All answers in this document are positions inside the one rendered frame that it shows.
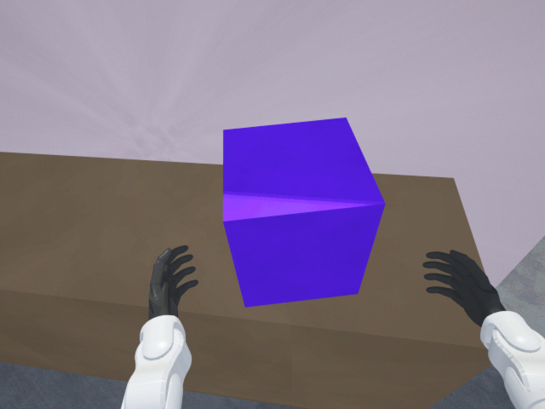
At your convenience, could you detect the robot left hand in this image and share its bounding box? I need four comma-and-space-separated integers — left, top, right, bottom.
148, 245, 198, 321

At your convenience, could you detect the robot right hand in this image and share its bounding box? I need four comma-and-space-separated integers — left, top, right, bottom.
422, 250, 506, 327

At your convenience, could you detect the left robot forearm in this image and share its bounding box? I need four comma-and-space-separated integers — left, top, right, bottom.
121, 315, 192, 409

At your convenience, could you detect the right robot forearm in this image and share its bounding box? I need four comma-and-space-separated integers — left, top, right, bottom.
480, 311, 545, 409

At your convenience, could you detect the carton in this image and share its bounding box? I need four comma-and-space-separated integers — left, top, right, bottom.
223, 118, 385, 308

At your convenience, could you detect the pedestal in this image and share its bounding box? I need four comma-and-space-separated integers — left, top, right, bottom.
0, 152, 492, 409

